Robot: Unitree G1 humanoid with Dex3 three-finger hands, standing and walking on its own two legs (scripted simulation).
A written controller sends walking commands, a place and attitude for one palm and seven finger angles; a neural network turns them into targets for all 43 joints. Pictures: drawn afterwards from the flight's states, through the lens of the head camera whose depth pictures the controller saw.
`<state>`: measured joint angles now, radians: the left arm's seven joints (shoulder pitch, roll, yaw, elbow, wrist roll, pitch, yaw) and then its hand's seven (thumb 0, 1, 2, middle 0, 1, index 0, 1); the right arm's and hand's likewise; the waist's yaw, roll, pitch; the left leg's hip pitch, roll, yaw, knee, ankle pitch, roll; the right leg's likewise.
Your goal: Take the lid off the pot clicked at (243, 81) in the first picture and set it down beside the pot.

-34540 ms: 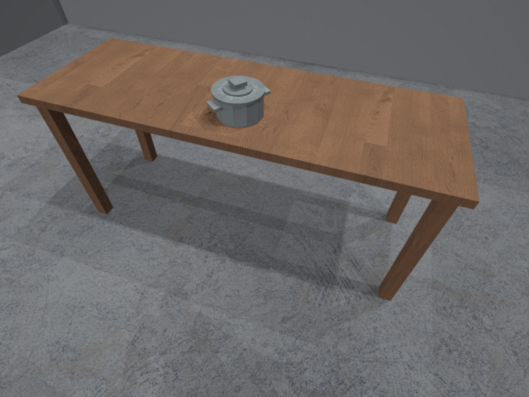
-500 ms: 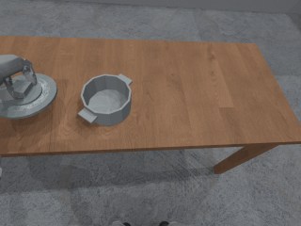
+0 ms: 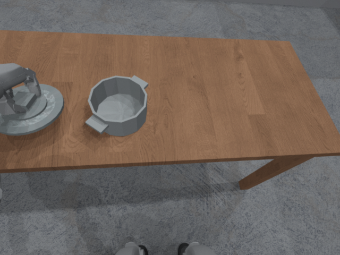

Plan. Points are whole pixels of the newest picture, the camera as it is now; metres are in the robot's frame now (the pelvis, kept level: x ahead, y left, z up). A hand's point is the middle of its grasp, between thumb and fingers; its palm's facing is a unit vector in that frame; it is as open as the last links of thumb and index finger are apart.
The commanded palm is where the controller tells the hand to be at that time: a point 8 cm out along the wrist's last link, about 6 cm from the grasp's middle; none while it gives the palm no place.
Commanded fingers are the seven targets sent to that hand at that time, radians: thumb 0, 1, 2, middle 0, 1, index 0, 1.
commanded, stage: lower the lid onto the table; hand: left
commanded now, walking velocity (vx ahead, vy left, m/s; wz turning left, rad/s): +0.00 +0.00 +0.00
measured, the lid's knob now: (23, 100) +0.49 +0.32 +0.01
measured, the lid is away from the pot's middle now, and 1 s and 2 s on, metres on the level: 0.22 0.24 0.25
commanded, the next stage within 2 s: open the fingers wide in 0.80 s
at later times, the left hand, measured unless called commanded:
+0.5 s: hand (16, 106) +0.47 +0.33 +0.01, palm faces -0.50 -0.09 -0.86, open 7.8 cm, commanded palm +0.53 +0.32 +0.07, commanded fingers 0.00 0.71 0.89 -0.90 -1.11 -0.78 -1.07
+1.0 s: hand (17, 118) +0.46 +0.34 -0.02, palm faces -0.48 -0.14 -0.87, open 7.8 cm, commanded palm +0.49 +0.32 +0.04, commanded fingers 0.00 0.62 0.82 -0.80 -1.10 -0.71 -1.06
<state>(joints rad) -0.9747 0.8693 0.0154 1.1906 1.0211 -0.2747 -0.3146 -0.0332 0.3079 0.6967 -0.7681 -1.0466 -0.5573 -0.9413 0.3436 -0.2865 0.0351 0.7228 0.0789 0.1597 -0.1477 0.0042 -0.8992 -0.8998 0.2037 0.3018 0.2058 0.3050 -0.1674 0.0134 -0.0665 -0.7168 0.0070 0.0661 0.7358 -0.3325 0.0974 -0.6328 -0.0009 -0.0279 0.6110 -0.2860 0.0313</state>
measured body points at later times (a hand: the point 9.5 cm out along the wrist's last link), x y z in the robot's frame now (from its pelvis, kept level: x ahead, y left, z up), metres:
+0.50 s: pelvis -0.01 +0.01 -0.01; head +0.13 +0.05 +0.42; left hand +0.49 +0.33 +0.06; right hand -0.04 -0.27 -0.11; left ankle +0.01 +0.05 -0.71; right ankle -0.01 -0.16 -0.71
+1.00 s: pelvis -0.02 +0.02 -0.02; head +0.12 +0.07 +0.40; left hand +0.48 +0.35 +0.03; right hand -0.05 -0.26 -0.12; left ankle +0.01 +0.05 -0.71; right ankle -0.01 -0.16 -0.71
